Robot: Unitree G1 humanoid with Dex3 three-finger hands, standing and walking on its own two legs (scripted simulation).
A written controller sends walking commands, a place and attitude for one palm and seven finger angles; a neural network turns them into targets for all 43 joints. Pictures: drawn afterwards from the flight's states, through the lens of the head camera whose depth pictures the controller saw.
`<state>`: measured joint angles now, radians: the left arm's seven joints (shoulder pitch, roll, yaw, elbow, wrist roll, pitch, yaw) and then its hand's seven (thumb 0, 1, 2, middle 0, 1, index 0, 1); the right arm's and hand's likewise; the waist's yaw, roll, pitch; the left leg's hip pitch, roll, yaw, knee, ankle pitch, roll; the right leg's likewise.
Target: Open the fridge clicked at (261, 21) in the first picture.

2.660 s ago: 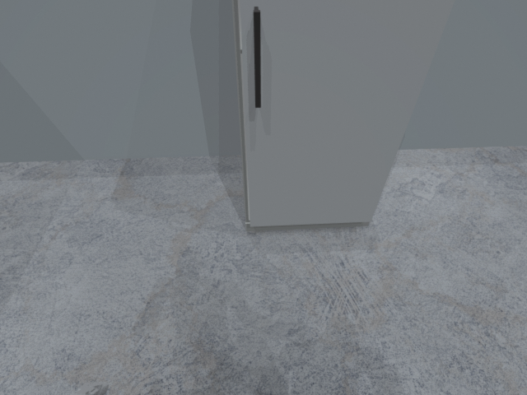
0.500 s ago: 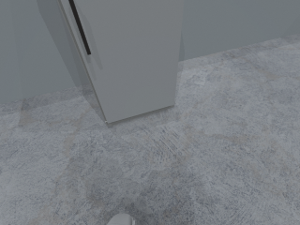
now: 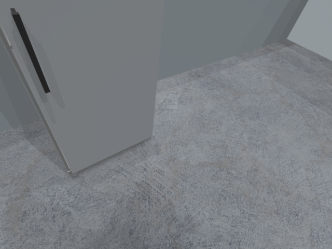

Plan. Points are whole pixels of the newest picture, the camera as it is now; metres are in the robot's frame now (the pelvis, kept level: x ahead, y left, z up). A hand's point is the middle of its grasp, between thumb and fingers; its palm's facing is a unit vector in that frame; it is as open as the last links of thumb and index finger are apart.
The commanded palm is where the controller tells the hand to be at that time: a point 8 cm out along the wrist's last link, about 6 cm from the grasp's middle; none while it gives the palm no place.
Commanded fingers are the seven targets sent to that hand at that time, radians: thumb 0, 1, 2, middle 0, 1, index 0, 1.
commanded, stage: walk to a spot facing it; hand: left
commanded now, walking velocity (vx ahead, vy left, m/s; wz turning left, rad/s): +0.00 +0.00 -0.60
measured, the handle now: (32, 55) +0.60 +0.51 +0.10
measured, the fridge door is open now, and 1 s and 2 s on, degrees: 0 0 0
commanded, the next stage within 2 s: none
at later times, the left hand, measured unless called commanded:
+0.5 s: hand (125, 211) +0.26 +0.14 -0.17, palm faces -0.35 -0.92 -0.15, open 7.4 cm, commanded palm none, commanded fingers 0.00 0.90 0.90 -0.20 -0.30 -0.20 -0.30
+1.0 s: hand (111, 194) +0.30 +0.19 -0.18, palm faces -0.48 -0.85 -0.21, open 7.4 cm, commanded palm none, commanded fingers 0.00 0.90 0.90 -0.20 -0.30 -0.20 -0.30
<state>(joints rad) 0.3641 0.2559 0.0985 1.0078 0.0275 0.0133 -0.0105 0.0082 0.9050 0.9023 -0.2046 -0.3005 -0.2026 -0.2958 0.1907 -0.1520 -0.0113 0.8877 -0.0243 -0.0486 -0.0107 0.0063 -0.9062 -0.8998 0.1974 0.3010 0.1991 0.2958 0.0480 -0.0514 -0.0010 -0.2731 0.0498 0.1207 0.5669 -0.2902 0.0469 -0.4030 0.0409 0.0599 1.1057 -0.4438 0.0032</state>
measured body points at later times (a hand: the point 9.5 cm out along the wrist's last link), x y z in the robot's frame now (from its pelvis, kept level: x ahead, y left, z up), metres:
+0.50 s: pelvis +0.08 +0.02 -0.01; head +0.13 +0.01 +0.44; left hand +0.27 +0.19 -0.16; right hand -0.06 -0.17 -0.16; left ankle +0.01 +0.08 -0.73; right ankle +0.08 -0.10 -0.72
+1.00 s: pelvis +0.13 +0.05 -0.01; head +0.18 +0.06 +0.44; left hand +0.33 +0.24 -0.16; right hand +0.11 -0.23 -0.11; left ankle +0.21 +0.13 -0.74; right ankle +0.06 -0.07 -0.69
